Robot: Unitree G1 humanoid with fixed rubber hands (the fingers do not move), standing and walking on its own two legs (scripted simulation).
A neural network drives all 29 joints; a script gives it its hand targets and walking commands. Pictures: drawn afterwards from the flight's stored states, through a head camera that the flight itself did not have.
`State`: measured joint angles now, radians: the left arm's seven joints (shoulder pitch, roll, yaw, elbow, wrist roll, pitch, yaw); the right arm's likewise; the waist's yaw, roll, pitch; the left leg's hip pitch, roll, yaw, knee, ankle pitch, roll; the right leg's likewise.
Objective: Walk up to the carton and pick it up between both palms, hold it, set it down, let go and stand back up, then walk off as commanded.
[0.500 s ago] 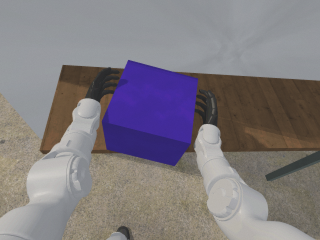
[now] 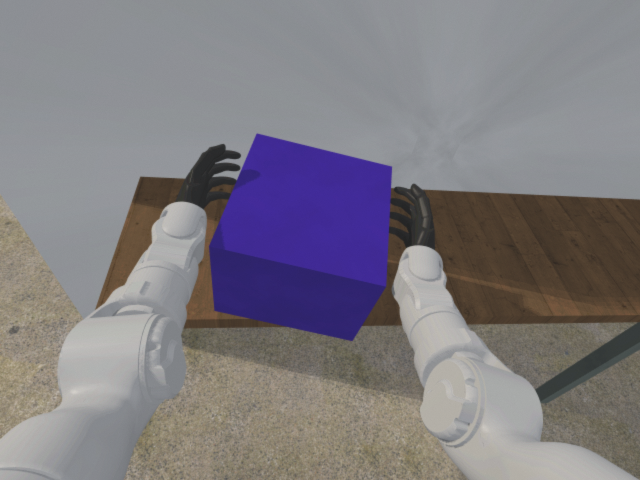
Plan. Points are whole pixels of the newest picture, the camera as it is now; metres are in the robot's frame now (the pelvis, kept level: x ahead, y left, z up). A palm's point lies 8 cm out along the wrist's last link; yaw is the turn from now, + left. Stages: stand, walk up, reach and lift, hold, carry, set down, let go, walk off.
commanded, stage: reach and lift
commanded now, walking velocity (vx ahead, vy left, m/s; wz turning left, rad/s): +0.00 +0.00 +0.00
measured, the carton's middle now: (304, 237) +0.44 +0.00 +0.04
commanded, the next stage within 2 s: none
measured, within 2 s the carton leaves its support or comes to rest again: neither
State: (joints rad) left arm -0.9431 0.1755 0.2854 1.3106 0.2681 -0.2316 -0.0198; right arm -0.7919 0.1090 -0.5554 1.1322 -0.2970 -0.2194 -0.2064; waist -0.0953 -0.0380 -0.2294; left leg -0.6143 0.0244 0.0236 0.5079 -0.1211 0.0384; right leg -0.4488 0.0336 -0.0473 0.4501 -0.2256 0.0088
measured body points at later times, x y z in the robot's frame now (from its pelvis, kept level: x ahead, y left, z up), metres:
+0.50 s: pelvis +0.00 -0.03 +0.01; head -0.03 +0.01 +0.45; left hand +0.43 +0.13 +0.12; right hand +0.40 -0.17 +0.15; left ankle +0.07 +0.09 -0.73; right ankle -0.01 -0.13 -0.73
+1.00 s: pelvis -0.01 -0.04 +0.01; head -0.07 -0.01 +0.45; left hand +0.40 +0.12 +0.16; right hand +0.38 -0.18 +0.16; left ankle +0.07 +0.09 -0.73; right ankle -0.01 -0.13 -0.73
